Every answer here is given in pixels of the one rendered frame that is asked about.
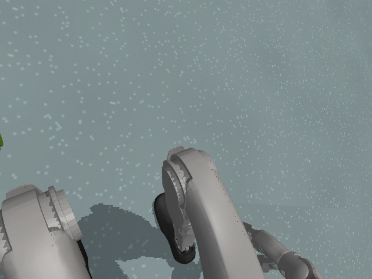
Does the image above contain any right robot hand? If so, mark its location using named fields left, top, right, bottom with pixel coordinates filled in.
left=243, top=222, right=289, bottom=273

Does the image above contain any right robot foot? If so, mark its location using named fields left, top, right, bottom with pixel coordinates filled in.
left=154, top=193, right=195, bottom=264

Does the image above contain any right robot arm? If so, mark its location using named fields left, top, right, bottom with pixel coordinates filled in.
left=278, top=252, right=324, bottom=279

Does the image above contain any left robot foot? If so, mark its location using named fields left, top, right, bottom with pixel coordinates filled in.
left=77, top=240, right=92, bottom=279

